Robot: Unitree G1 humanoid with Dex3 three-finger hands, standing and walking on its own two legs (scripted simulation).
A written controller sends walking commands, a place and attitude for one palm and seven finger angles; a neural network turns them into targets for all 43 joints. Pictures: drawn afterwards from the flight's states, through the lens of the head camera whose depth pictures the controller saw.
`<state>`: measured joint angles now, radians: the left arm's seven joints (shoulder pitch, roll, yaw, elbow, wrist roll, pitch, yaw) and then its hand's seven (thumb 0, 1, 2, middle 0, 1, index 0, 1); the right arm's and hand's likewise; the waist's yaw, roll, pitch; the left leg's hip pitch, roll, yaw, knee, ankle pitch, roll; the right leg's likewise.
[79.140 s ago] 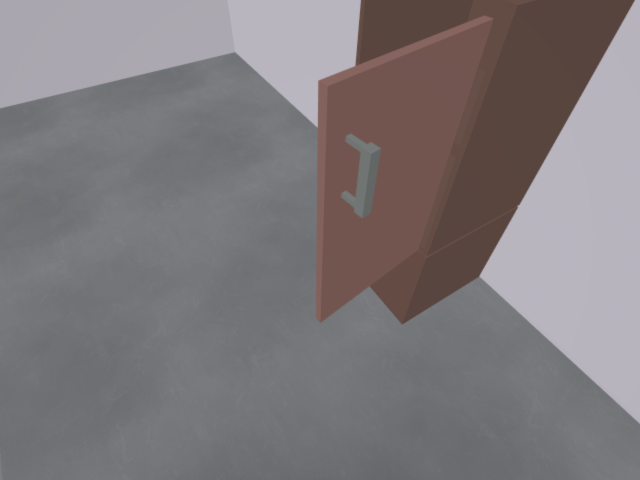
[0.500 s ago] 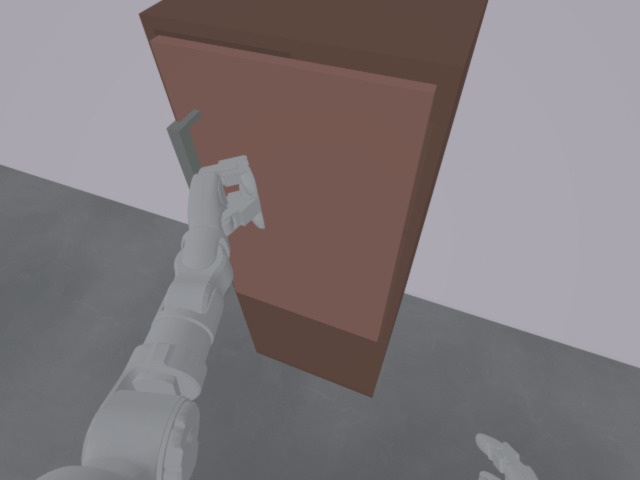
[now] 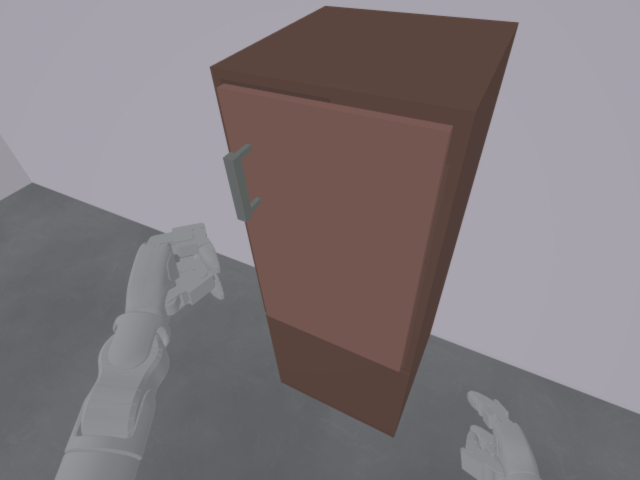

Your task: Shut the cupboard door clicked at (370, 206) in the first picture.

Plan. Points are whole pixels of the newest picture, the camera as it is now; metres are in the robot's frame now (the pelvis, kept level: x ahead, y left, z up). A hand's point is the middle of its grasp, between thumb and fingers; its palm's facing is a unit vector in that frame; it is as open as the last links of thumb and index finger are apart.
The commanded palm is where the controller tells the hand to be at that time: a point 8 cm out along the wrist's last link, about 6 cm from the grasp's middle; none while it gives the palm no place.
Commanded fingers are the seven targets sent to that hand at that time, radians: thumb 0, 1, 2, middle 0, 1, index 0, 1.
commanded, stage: draw the hand back to the body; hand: left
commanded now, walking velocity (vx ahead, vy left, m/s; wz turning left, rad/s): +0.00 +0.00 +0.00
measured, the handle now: (245, 183) +0.56 +0.17 +0.10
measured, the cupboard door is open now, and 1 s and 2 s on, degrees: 0 0 0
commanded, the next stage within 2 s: step back with the hand held close in 0.96 s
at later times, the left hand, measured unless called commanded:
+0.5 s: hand (77, 335) +0.22 +0.26 +0.15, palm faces +0.36 -0.86 -0.37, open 5.5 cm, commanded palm +0.17 +0.31 +0.18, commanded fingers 0.00 0.90 0.90 -0.28 -0.39 -0.28 -0.39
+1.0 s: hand (48, 331) +0.21 +0.28 +0.16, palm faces +0.42 -0.81 -0.41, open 7.4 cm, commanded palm +0.16 +0.33 +0.18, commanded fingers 0.00 0.90 0.90 -0.20 -0.30 -0.20 -0.30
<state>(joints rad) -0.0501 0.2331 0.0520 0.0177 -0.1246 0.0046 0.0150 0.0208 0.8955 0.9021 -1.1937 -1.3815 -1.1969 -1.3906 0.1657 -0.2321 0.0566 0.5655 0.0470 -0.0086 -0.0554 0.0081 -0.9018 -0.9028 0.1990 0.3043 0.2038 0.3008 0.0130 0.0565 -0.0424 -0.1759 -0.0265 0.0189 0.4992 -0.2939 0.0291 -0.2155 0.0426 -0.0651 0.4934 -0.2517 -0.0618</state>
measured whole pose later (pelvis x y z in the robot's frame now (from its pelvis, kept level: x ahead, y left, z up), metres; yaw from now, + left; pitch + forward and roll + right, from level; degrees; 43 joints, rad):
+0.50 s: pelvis +0.01 +0.02 +0.01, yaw +0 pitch -4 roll -1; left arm 0.41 0.33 0.26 -0.30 -0.08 -0.08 0.07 0.02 0.89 0.90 -0.55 -0.67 -0.55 -0.68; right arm 0.20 -0.23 0.03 0.62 0.02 -0.02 -0.05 0.01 -0.90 -0.90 0.20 0.30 0.21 0.30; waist 0.04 0.08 -0.01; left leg -0.08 -0.04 0.02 0.41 -0.27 0.05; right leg -0.11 0.03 -0.05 0.38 -0.21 -0.04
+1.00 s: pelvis +0.02 +0.03 +0.01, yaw +0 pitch -3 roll -1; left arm 0.47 0.35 0.32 -0.40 -0.07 -0.07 0.10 0.02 0.89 0.90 -0.21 -0.30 -0.21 -0.31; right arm 0.20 -0.22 0.03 0.62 0.02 -0.07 -0.06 0.01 -0.90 -0.90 0.20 0.30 0.21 0.30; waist 0.06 0.08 -0.02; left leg -0.09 -0.05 0.02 0.42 -0.29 0.06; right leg -0.11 0.03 -0.06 0.39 -0.24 -0.03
